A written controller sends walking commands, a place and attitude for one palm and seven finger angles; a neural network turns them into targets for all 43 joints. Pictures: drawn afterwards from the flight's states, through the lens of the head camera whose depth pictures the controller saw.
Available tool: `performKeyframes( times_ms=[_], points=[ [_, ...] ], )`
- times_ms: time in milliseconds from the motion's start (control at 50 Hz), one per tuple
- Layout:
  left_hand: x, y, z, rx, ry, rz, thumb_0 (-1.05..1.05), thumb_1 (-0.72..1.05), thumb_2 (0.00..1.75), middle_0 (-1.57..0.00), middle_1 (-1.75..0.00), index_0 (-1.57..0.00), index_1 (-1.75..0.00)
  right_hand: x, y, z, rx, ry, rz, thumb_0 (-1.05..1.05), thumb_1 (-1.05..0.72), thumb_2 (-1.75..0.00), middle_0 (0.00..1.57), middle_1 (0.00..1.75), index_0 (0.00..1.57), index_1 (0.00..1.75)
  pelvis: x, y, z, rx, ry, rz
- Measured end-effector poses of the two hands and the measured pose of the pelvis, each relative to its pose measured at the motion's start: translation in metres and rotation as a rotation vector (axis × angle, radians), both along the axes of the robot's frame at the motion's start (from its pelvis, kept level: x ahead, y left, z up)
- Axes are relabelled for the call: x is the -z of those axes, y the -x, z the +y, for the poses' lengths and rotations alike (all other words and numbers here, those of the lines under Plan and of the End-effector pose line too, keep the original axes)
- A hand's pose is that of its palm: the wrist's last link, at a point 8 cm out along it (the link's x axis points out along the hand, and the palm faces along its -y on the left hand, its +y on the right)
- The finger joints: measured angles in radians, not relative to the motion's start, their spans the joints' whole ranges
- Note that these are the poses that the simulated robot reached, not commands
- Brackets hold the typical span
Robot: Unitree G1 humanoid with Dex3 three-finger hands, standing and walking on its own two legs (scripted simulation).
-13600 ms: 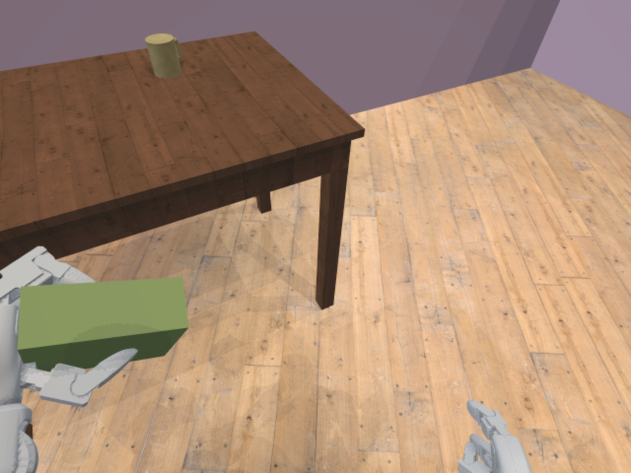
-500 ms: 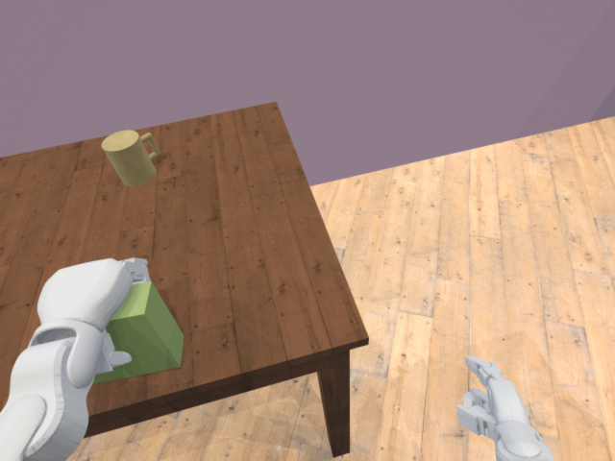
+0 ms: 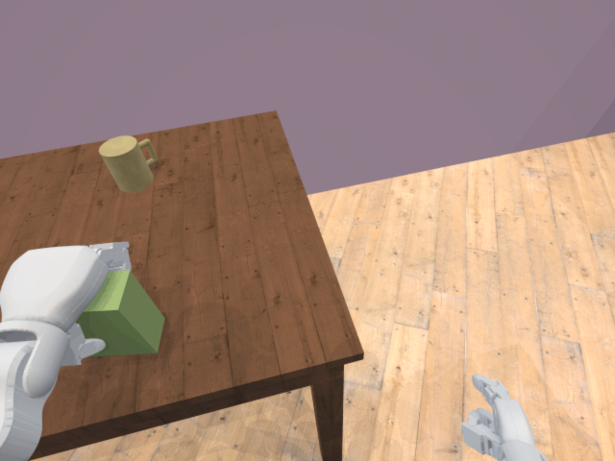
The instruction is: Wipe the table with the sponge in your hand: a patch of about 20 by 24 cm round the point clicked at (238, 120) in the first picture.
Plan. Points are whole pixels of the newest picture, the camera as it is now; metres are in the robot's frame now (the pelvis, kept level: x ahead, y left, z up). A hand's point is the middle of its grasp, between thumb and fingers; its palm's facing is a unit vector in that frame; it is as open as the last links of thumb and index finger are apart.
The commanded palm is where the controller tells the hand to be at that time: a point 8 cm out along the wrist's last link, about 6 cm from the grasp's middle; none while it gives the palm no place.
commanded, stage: move the sponge above the wiping area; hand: left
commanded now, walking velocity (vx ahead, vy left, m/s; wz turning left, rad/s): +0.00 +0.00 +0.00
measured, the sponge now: (103, 324) +0.22 +0.31 +0.08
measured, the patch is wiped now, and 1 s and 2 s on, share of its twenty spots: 0.00 0.00 0.00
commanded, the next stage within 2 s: none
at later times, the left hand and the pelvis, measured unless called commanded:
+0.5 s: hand (66, 283) +0.23 +0.32 +0.15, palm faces +0.18 -0.02 -0.98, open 9.2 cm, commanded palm +0.19 +0.31 +0.19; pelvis -0.01 +0.01 +0.00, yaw +0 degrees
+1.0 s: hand (49, 295) +0.21 +0.34 +0.14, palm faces +0.11 -0.04 -0.99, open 9.2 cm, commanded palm +0.18 +0.31 +0.19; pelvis +0.00 +0.00 +0.00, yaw -1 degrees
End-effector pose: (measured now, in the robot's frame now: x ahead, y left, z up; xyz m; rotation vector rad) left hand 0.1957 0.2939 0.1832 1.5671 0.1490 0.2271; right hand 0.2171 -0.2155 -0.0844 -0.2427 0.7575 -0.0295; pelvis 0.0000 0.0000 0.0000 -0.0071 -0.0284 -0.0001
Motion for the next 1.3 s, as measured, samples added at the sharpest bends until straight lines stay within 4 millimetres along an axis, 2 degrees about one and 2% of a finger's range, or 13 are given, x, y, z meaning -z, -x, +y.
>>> performKeyframes(
  times_ms=[100,180,280,380,540,600,720,800,940,1040,1140,1220,1300],
  points=[
    [-0.016,-0.001,0.032,-0.164,0.033,-0.09,0.0,-0.44,1.04,-0.83,-1.43,-0.84,-1.43,0.0,-0.002,0.007,0.011,-0.054,0.003,0.01,-0.91,-0.9,0.2,0.3,0.2,0.3,0.0,-0.001,0.003,0.007,0.001,0.004],
    [0.003,0.009,0.044,-0.283,0.083,0.015,0.0,-0.44,1.04,-0.83,-1.43,-0.83,-1.43,0.0,-0.004,0.01,0.006,-0.072,-0.008,0.01,-0.9,-0.9,0.2,0.3,0.2,0.3,-0.001,0.001,0.008,0.005,0.0,0.011],
    [0.034,0.02,0.014,-0.158,0.14,0.158,0.0,-0.44,1.04,-0.83,-1.43,-0.84,-1.43,-0.002,-0.007,0.016,-0.021,-0.036,-0.028,0.01,-0.91,-0.9,0.2,0.3,0.2,0.3,0.0,0.005,0.014,-0.008,0.001,0.009],
    [0.015,0.016,-0.01,0.035,0.045,0.031,0.0,-0.44,1.05,-0.83,-1.43,-0.84,-1.43,-0.003,-0.005,0.029,-0.048,-0.017,-0.021,0.01,-0.91,-0.9,0.2,0.3,0.2,0.3,0.0,0.008,0.015,-0.006,0.004,-0.006],
    [-0.014,-0.008,0.035,-0.202,0.066,-0.122,0.0,-0.45,1.05,-0.83,-1.43,-0.84,-1.43,-0.001,0.003,0.039,-0.032,-0.09,0.014,0.01,-0.9,-0.9,0.2,0.3,0.2,0.3,-0.002,0.013,0.014,0.005,-0.001,-0.004],
    [-0.002,-0.007,0.034,-0.248,0.107,-0.043,0.0,-0.44,1.05,-0.83,-1.43,-0.84,-1.43,-0.002,0.003,0.036,-0.028,-0.096,-0.002,0.01,-0.9,-0.9,0.2,0.3,0.2,0.3,-0.002,0.014,0.016,0.002,-0.001,0.001],
    [0.032,-0.001,-0.012,-0.072,0.139,0.131,0.0,-0.44,1.05,-0.83,-1.43,-0.84,-1.43,-0.003,-0.001,0.027,-0.036,-0.057,-0.02,0.01,-0.9,-0.9,0.2,0.3,0.2,0.3,-0.002,0.012,0.018,0.002,-0.004,-0.001],
    [0.017,0.0,-0.024,0.033,0.056,0.039,0.0,-0.45,1.05,-0.83,-1.43,-0.84,-1.43,-0.003,-0.001,0.024,-0.043,-0.038,-0.007,0.01,-0.91,-0.9,0.2,0.3,0.2,0.3,-0.001,0.009,0.013,0.007,-0.004,-0.013],
    [-0.022,-0.002,0.022,-0.204,0.035,-0.136,0.0,-0.45,1.05,-0.83,-1.43,-0.84,-1.43,-0.002,-0.002,0.019,-0.027,-0.085,0.016,0.01,-0.9,-0.9,0.2,0.3,0.2,0.3,-0.002,0.005,0.004,0.018,-0.004,-0.014],
    [0.003,0.012,0.032,-0.32,0.1,0.037,0.0,-0.45,1.05,-0.83,-1.43,-0.83,-1.43,-0.003,-0.008,0.009,-0.015,-0.084,-0.015,0.01,-0.9,-0.9,0.2,0.3,0.2,0.3,-0.002,0.004,0.002,0.007,-0.005,0.001],
    [0.034,0.02,-0.001,-0.154,0.125,0.195,0.0,-0.45,1.05,-0.83,-1.43,-0.84,-1.43,-0.004,-0.011,0.001,-0.029,-0.014,-0.034,0.01,-0.91,-0.9,0.2,0.3,0.2,0.3,0.0,0.005,0.001,-0.005,-0.004,-0.003],
    [0.013,0.017,-0.017,0.013,0.036,0.069,0.0,-0.45,1.05,-0.83,-1.43,-0.84,-1.43,-0.006,-0.008,0.002,-0.03,0.014,-0.029,0.01,-0.91,-0.9,0.2,0.3,0.2,0.3,0.0,0.004,-0.002,0.001,0.0,-0.015],
    [-0.015,0.006,0.003,-0.047,-0.011,-0.085,0.0,-0.45,1.05,-0.84,-1.43,-0.84,-1.43,-0.003,-0.002,0.004,-0.007,-0.024,-0.002,0.01,-0.91,-0.9,0.2,0.3,0.2,0.3,-0.001,0.004,-0.004,0.005,0.002,-0.018]
  ],
)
